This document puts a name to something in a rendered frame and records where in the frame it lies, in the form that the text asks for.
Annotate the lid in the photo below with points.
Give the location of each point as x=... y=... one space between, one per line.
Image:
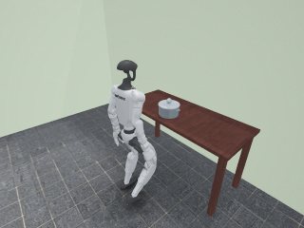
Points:
x=165 y=105

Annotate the robot right hand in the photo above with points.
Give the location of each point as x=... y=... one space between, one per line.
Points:
x=149 y=155

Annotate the left robot upper arm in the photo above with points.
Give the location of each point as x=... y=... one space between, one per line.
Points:
x=112 y=102

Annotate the robot right forearm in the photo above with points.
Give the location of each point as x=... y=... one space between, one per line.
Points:
x=139 y=132

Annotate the right robot upper arm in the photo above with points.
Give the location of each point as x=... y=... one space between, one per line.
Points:
x=138 y=98

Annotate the robot left forearm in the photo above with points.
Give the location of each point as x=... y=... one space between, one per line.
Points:
x=114 y=122

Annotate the table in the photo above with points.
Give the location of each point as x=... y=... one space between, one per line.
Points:
x=212 y=131

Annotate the left robot shin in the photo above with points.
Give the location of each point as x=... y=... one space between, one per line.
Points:
x=129 y=169

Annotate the pot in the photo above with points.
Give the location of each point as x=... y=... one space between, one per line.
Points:
x=169 y=113

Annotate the robot left hand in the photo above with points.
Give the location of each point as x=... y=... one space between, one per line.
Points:
x=115 y=136

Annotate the right robot thigh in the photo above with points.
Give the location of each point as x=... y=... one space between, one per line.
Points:
x=137 y=146

